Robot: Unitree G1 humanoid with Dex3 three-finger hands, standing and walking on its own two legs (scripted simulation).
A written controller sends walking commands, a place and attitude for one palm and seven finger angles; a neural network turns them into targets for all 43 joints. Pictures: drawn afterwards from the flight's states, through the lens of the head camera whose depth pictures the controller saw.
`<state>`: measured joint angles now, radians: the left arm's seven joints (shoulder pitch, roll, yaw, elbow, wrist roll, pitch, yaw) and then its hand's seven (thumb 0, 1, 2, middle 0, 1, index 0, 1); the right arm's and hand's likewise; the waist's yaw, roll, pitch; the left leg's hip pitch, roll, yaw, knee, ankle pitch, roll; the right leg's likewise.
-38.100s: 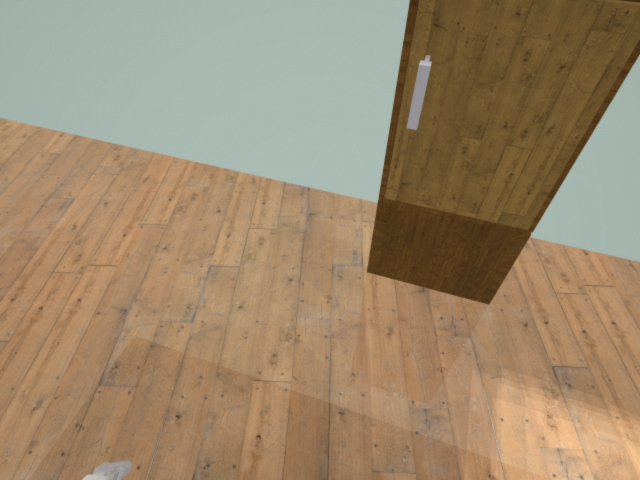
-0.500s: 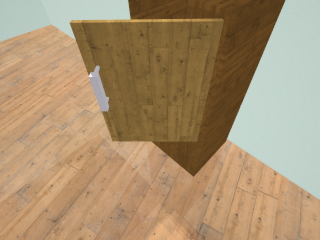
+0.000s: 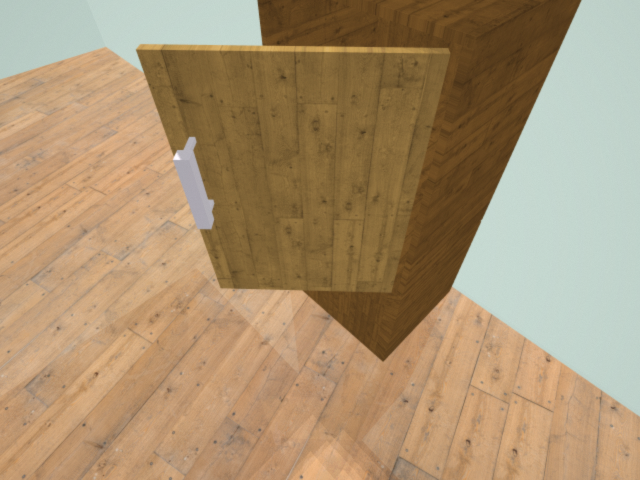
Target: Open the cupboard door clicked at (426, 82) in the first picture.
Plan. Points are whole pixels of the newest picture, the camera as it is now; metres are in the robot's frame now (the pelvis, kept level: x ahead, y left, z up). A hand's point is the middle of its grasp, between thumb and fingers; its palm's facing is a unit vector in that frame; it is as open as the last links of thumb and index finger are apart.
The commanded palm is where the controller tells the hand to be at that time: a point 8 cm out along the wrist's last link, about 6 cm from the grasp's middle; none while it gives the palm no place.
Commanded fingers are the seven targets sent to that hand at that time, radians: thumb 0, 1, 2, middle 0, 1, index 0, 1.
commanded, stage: come to a stop and stand still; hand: left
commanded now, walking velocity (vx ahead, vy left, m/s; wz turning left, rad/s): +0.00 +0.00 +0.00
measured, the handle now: (198, 184) +0.57 +0.25 +0.02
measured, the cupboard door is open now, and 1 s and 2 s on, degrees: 44 44 44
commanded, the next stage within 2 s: look again from close up in 0.06 s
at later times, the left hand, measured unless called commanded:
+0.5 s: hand out of the picture +0.00 +0.17 -0.17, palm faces +0.03 -0.98 -0.21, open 7.4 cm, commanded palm none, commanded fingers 0.00 0.90 0.90 -0.20 -0.30 -0.20 -0.30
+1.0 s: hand (178, 404) +0.20 +0.19 +0.00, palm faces +0.15 -0.99 -0.04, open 7.7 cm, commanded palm +0.11 +0.24 -0.05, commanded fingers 0.00 0.57 0.76 -0.22 -0.51 -0.22 -0.51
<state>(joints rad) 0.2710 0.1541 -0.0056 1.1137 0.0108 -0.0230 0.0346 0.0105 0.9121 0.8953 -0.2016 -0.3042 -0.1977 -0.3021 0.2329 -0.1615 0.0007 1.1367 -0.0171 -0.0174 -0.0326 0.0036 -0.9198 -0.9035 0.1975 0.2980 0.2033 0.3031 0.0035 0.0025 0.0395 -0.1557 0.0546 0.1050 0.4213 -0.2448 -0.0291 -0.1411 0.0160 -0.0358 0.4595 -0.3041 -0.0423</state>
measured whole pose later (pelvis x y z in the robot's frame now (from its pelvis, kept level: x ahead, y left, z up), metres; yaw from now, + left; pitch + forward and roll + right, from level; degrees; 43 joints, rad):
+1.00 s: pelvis -0.03 +0.01 -0.03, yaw +3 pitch +5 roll +1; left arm 0.26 0.16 0.06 0.23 -0.20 -0.36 -0.04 0.03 0.81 0.84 -0.20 -0.38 -0.20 -0.38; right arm 0.21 -0.27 -0.03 0.75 0.01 -0.28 -0.06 0.01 -0.92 -0.90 0.20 0.30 0.20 0.30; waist -0.03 0.03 -0.08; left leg -0.48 0.02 0.05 0.71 -0.32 0.00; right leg -0.45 -0.03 -0.07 0.75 -0.40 -0.02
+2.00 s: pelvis -0.05 +0.04 -0.05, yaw +3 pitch +7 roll -3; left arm 0.15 0.35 0.32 0.16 -0.33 -0.27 -0.35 0.00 -0.37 0.35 -0.29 -1.12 -0.29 -1.12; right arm 0.25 -0.26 0.05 0.56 0.03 -0.26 -0.09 0.01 -0.91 -0.90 0.20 0.30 0.21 0.30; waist 0.00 0.02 -0.08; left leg -0.66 0.04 0.02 0.93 -0.40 0.03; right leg -0.57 -0.02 -0.09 0.87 -0.43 0.00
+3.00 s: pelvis -0.04 +0.03 -0.04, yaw +3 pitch +7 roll -2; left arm -0.08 0.42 0.44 0.46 -0.36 -0.22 -0.54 -0.01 -0.50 0.30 -0.30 -1.20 -0.30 -1.20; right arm 0.27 -0.28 0.06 0.57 0.04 -0.21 -0.09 0.01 -0.90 -0.90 0.20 0.30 0.21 0.30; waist 0.00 0.03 -0.06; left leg -0.59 0.05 0.03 0.83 -0.36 0.01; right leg -0.52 -0.01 -0.08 0.79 -0.40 -0.01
